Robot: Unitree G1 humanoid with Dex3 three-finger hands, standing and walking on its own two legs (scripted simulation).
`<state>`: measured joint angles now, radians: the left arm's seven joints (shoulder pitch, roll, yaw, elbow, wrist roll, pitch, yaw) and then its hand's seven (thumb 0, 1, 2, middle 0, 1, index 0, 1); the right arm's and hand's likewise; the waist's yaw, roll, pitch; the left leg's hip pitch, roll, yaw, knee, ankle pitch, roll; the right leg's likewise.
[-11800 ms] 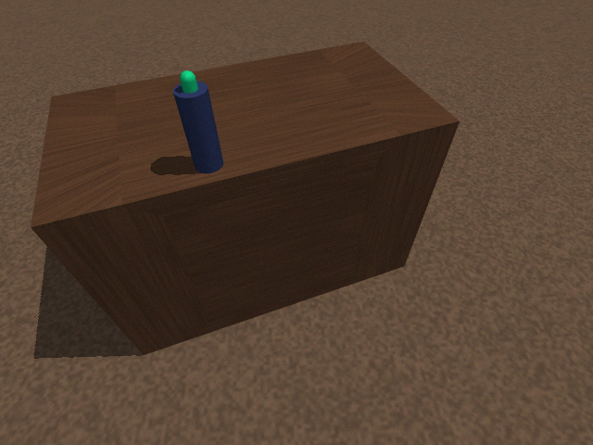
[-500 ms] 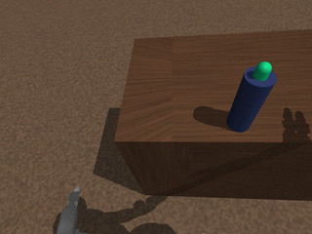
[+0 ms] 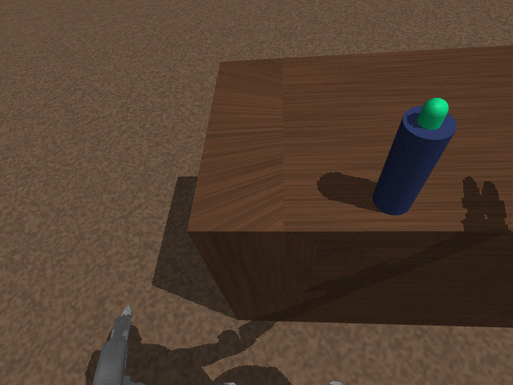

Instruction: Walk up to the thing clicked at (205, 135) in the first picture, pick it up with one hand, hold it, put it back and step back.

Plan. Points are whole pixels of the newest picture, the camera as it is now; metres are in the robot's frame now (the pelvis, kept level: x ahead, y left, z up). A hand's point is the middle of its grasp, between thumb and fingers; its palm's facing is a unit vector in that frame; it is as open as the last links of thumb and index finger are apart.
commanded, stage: approach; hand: right
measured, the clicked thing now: (410, 159) +0.46 -0.20 +0.07
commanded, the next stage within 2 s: close in in 0.40 s
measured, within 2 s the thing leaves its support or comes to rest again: neither
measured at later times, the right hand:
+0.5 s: hand (483, 194) +0.41 -0.30 +0.05, palm faces +0.09 +0.99 +0.07, open 17.7 cm
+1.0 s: hand (425, 185) +0.44 -0.23 +0.03, palm faces +0.15 +0.99 +0.02, open 17.7 cm
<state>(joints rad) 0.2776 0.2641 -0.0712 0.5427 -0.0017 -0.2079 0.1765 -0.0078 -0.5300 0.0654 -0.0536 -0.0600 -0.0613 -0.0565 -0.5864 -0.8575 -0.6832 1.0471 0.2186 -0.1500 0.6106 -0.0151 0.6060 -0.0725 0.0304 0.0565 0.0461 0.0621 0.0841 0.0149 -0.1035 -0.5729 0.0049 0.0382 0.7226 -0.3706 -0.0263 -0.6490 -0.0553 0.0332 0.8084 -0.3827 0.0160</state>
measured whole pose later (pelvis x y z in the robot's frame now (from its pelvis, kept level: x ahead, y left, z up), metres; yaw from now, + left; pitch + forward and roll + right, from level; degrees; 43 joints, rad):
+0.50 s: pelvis -0.01 +0.00 -0.02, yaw +1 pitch +16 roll +3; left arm 0.29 0.24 -0.05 0.46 0.03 -0.22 0.13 -0.01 -0.52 0.05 -0.06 -0.06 -0.07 -0.06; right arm -0.61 -0.66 -0.56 1.08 0.21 -0.27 0.50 -0.01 0.61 -0.07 0.02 0.05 0.04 0.06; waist 0.13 0.04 -0.12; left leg -0.74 0.01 0.02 0.86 -0.41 -0.03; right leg -0.80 -0.05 0.03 0.92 -0.41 0.01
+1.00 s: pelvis -0.02 +0.00 -0.04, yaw +2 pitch +17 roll +2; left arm 0.36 0.23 0.04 0.20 0.04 -0.09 0.02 -0.01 -0.52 0.05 -0.06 -0.06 -0.07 -0.06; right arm -0.65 -0.47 -0.49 1.01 0.11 -0.35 0.20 -0.01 0.60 -0.06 0.02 0.05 0.04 0.05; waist 0.15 0.01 -0.13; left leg -0.83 0.00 0.01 0.97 -0.45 -0.03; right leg -0.88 -0.06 0.01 1.03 -0.45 0.01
